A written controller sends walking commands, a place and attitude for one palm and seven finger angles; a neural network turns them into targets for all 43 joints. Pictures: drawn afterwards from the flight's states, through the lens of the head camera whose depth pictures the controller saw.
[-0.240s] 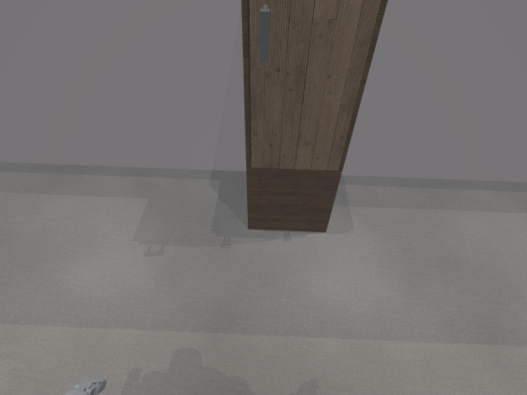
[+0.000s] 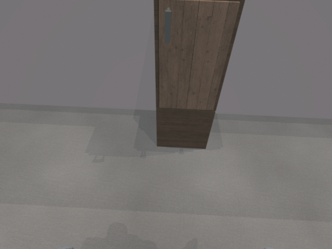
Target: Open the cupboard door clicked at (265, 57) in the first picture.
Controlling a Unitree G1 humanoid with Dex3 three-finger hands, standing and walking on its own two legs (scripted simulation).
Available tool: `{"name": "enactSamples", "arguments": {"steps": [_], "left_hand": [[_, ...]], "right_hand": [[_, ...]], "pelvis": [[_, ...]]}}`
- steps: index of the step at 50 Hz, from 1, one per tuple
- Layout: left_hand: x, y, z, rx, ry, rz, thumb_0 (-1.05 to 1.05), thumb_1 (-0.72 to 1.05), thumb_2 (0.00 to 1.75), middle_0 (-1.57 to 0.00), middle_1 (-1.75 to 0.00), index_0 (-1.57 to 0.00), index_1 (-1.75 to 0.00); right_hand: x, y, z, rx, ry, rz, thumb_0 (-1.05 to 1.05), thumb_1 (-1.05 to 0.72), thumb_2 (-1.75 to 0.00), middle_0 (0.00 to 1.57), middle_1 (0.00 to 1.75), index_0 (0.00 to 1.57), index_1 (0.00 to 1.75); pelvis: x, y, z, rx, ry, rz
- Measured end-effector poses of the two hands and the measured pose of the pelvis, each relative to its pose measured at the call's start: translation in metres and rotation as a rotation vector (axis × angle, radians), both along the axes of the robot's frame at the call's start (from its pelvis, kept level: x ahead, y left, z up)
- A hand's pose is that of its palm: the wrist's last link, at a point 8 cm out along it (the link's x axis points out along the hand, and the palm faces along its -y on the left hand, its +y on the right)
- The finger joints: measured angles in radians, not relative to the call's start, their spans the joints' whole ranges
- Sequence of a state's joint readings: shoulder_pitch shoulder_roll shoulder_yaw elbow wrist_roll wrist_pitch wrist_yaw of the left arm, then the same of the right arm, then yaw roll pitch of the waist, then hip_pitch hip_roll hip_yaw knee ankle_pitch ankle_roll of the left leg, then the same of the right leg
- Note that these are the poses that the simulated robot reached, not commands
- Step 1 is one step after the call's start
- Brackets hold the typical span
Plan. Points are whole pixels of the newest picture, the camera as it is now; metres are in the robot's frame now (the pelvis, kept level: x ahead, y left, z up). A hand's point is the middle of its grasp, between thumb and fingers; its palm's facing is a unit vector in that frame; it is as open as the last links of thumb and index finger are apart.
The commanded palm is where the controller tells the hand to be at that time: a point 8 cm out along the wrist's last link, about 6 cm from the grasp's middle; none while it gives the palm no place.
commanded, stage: stand and wait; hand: left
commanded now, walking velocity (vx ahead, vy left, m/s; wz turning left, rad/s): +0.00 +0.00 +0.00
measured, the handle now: (168, 25) +0.95 +0.06 +0.15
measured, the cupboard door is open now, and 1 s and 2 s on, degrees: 0 0 0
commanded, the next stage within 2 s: look at it before walking up in 0.58 s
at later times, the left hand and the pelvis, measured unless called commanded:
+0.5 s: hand out of the picture +0.05 +0.23 -0.15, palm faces -0.03 -0.94 -0.34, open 7.4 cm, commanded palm none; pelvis -0.01 -0.01 +0.00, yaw +0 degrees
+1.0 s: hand out of the picture +0.07 +0.23 -0.15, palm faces -0.03 -0.94 -0.33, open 7.4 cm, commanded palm none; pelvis -0.01 -0.02 +0.01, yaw -1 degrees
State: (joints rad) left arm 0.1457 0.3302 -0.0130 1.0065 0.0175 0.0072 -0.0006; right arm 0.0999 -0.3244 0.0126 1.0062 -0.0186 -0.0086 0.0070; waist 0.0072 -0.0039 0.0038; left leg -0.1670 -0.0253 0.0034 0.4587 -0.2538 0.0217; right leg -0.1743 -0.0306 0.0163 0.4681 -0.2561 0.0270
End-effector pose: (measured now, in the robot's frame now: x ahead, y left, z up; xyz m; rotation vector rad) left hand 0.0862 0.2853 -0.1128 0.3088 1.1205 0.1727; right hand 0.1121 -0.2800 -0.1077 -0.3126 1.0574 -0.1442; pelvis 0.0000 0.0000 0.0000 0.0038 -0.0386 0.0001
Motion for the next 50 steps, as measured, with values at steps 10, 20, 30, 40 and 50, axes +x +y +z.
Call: {"name": "enactSamples", "arguments": {"steps": [10, 20, 30, 40, 50], "left_hand": [[-0.034, -0.004, -0.006, -0.003, 0.085, 0.026, 0.00, 0.90, 0.90, -0.21, -0.30, -0.20, -0.30], [-0.047, -0.005, -0.005, 0.009, 0.122, 0.034, 0.00, 0.90, 0.90, -0.21, -0.30, -0.20, -0.30], [-0.036, -0.008, -0.002, 0.011, 0.097, 0.023, 0.00, 0.90, 0.90, -0.21, -0.30, -0.20, -0.30], [-0.025, -0.012, -0.001, 0.009, 0.079, 0.012, 0.00, 0.90, 0.90, -0.21, -0.30, -0.20, -0.30], [-0.021, -0.013, -0.002, 0.006, 0.079, 0.013, 0.00, 0.90, 0.90, -0.21, -0.30, -0.20, -0.30]], "right_hand": [[-0.034, -0.015, -0.005, -0.014, 0.091, -0.034, 0.00, -0.91, -0.90, 0.21, 0.30, 0.20, 0.30], [-0.064, -0.024, -0.010, -0.016, 0.165, -0.066, 0.00, -0.91, -0.90, 0.21, 0.30, 0.20, 0.29], [-0.068, -0.024, -0.012, -0.005, 0.172, -0.072, 0.00, -0.91, -0.90, 0.21, 0.30, 0.20, 0.29], [-0.059, -0.025, -0.010, -0.001, 0.154, -0.070, 0.00, -0.91, -0.90, 0.21, 0.30, 0.20, 0.29], [-0.050, -0.027, -0.007, -0.012, 0.143, -0.068, 0.00, -0.91, -0.90, 0.21, 0.30, 0.20, 0.29]], "pelvis": [[-0.008, -0.007, 0.002, -0.001, -0.001, 0.000], [-0.012, -0.011, 0.004, -0.002, 0.000, -0.001], [-0.013, -0.014, 0.004, 0.000, 0.002, -0.003], [-0.010, -0.016, 0.005, -0.001, 0.007, -0.007], [-0.005, -0.017, 0.006, -0.001, 0.007, -0.009]]}}
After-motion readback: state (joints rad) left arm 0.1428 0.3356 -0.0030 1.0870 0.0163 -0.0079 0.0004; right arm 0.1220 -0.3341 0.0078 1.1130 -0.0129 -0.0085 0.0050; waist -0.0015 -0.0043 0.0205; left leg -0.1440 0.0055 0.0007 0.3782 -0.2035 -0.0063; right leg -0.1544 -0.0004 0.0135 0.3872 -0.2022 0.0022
